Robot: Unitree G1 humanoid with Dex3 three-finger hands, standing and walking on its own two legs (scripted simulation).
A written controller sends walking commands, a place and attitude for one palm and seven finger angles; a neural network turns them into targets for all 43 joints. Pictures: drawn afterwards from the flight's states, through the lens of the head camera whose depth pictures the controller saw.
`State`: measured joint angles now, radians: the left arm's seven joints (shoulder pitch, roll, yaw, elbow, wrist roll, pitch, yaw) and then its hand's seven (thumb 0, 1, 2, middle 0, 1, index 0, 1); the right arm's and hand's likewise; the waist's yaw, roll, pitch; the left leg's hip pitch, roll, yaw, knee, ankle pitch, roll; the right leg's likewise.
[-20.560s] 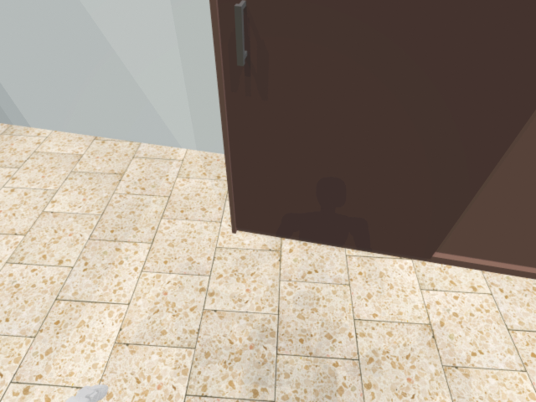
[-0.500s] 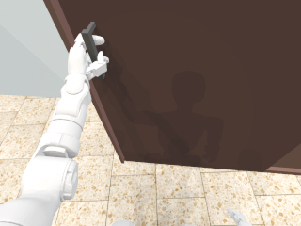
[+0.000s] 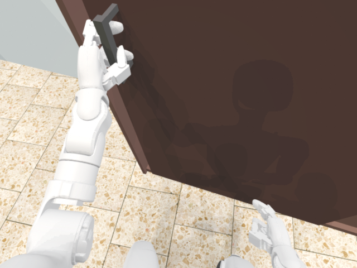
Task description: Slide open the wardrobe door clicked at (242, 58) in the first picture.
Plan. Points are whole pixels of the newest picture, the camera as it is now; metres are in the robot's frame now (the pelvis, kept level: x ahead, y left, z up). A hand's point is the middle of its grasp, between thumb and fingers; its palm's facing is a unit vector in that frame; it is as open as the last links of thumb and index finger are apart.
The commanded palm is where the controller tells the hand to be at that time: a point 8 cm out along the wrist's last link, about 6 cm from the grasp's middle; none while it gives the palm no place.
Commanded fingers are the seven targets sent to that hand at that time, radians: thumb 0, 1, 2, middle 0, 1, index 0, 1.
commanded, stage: step sideways, sliding the door along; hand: left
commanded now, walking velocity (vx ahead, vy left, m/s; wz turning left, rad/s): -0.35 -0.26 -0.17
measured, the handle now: (117, 47) +0.47 +0.22 +0.18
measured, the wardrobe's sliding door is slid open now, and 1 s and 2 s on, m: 0.04 0.29 0.42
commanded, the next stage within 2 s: stop walking and hold the door there in 1.78 s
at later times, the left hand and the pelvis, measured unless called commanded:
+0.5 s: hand (176, 76) +0.42 +0.09 +0.17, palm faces +0.42 -0.90 -0.10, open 6.6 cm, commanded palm +0.37 +0.06 +0.17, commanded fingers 0.00 0.90 0.90 -0.45 -1.40 -0.45 -1.40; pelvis +0.08 -0.12 +0.00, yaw +1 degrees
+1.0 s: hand (260, 95) +0.40 -0.06 +0.17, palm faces +0.32 -0.95 -0.05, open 6.6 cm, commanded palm +0.35 -0.08 +0.17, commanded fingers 0.00 0.90 0.90 -0.45 -1.40 -0.45 -1.40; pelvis +0.06 -0.23 +0.01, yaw -4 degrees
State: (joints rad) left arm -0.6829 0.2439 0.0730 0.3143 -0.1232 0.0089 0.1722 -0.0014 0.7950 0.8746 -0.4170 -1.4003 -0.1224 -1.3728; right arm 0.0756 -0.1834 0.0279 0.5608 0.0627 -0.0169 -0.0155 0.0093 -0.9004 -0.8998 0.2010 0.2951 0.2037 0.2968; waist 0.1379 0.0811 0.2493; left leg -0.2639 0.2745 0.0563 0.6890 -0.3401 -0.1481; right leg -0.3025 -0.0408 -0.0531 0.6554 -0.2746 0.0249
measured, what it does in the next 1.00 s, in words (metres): steps to the right: left foot, then right foot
